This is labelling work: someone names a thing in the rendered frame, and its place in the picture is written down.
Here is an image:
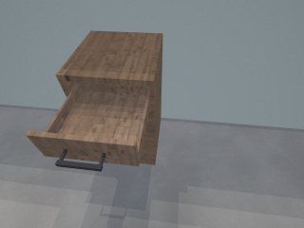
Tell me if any cabinet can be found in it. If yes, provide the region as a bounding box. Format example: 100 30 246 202
56 30 163 165

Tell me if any handle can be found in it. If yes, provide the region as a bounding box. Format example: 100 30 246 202
55 149 106 172

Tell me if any drawer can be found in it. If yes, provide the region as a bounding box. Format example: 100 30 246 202
26 82 150 166

